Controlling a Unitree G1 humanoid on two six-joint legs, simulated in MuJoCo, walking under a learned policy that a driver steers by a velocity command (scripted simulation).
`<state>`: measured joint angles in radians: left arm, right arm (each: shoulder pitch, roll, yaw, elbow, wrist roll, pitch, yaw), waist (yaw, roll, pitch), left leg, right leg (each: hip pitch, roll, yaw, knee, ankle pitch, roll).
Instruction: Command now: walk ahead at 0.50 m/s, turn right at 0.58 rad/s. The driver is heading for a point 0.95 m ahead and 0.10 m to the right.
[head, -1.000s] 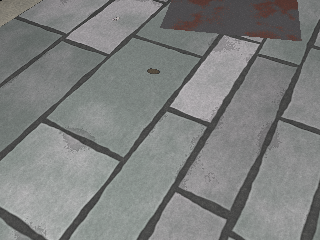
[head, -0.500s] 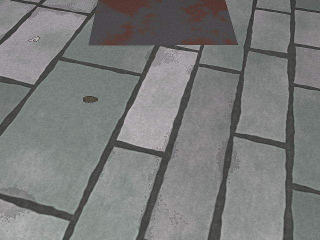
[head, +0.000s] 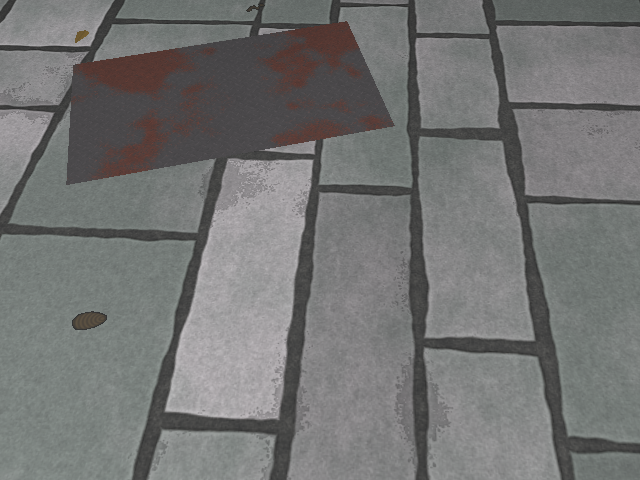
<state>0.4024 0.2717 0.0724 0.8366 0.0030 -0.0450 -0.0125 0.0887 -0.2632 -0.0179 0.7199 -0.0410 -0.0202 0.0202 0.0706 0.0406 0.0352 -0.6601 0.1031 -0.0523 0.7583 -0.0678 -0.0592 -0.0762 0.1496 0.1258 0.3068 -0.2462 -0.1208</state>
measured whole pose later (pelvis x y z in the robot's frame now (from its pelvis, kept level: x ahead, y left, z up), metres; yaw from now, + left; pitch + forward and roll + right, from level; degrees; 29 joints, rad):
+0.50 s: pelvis +0.27 +0.03 +0.00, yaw -18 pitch +1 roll +1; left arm 0.12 0.29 0.05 0.70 0.03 0.01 -0.07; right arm 0.40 -0.26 -0.04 0.84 -0.02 -0.08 0.00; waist -0.05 -0.05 0.03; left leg -0.02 -0.01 0.19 0.26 -0.26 0.03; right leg -0.68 -0.05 0.01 0.91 -0.09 -0.03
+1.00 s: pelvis +0.50 -0.11 +0.00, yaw -22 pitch +0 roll -1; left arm 0.37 0.24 0.04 0.87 0.02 -0.08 -0.01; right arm 0.24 -0.27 -0.05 0.82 -0.02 -0.01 0.04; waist 0.02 0.05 0.03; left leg -0.67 0.08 -0.05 0.95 -0.10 0.02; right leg -0.01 0.10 -0.10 0.21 -0.21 -0.10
